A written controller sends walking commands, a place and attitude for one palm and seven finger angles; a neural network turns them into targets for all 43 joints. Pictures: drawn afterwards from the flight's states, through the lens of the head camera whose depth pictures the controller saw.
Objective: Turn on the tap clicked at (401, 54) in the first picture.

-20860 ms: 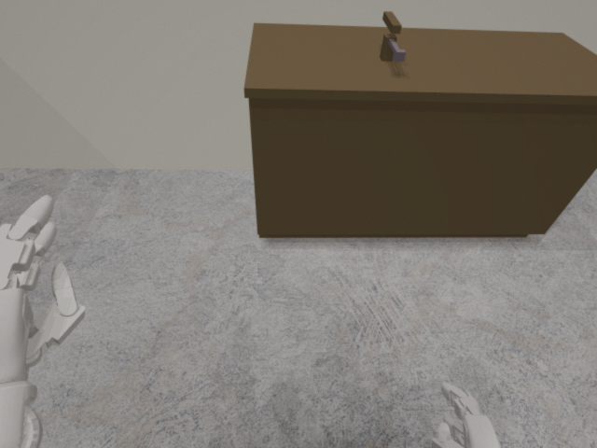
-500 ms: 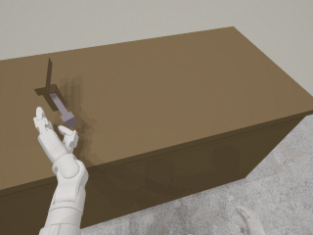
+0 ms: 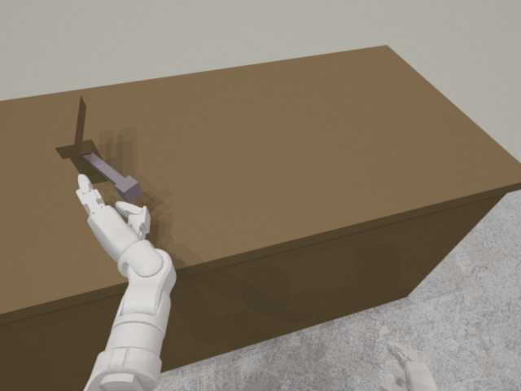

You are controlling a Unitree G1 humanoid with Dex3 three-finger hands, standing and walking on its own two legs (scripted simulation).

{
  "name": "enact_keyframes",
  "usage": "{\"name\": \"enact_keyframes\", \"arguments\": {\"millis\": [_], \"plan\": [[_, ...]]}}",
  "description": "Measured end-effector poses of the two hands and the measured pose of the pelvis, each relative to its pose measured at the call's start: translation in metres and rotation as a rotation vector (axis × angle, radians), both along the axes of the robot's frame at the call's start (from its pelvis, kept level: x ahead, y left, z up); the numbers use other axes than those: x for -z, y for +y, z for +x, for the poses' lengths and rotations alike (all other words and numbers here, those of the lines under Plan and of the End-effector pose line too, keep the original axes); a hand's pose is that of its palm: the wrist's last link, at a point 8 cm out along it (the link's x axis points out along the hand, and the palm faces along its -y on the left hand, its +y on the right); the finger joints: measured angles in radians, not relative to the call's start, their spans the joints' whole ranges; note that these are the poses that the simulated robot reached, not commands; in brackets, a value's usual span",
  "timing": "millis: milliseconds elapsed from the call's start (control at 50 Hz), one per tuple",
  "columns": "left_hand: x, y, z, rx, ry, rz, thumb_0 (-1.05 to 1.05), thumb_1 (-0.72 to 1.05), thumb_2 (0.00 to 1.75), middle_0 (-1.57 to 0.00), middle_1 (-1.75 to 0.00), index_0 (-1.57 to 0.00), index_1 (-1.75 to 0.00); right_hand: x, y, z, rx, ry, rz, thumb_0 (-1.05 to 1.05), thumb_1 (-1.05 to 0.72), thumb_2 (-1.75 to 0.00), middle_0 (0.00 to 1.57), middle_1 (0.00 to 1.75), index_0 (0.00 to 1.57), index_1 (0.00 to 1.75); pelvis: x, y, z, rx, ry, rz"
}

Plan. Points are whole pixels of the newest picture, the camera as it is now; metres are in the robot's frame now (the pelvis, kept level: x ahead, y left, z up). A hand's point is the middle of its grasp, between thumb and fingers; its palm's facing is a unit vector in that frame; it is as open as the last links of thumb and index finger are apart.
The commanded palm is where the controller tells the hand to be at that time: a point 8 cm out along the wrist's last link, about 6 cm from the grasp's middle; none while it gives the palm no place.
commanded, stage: push the lever round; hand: left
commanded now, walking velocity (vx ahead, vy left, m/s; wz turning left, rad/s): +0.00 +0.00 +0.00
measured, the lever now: (129, 189) +0.40 +0.24 +0.08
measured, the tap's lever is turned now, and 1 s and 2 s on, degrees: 35 57 73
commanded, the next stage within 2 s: lift the hand up off the lever in 1.18 s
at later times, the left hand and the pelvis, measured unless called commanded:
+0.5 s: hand (162, 198) +0.40 +0.19 +0.06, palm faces +0.81 -0.58 -0.09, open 7.7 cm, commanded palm +0.35 +0.21 +0.07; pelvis -0.01 -0.01 -0.01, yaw +0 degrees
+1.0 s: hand (171, 186) +0.43 +0.18 +0.06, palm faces +0.84 -0.54 -0.11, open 8.0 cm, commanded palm +0.38 +0.20 +0.07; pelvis -0.01 -0.01 -0.01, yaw +0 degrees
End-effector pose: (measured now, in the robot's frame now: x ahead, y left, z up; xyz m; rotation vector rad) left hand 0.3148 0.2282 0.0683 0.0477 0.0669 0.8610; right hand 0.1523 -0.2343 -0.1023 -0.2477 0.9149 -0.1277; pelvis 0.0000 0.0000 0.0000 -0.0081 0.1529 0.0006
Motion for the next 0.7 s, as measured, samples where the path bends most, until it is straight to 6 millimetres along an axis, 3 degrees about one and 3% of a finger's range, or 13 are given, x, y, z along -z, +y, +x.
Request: {"name": "enact_keyframes", "arguments": {"millis": [300, 700], "plan": [[-0.002, -0.015, 0.013, -0.064, 0.015, -0.005, 0.06, 0.94, 0.93, -0.15, -0.15, -0.15, -0.15, 0.008, -0.004, -0.011, -0.004, 0.040, 0.014, 0.01, -0.91, -0.90, 0.21, 0.30, 0.20, 0.29, 0.003, -0.004, -0.003, -0.003, 0.015, 0.001], [0.000, -0.032, 0.045, -0.120, 0.054, -0.012, 0.05, 0.92, 0.92, -0.15, -0.15, -0.15, -0.15, 0.021, -0.019, -0.048, 0.029, 0.121, 0.019, 0.01, -0.91, -0.90, 0.21, 0.30, 0.20, 0.29, 0.008, -0.011, -0.006, 0.004, 0.062, 0.004]]}}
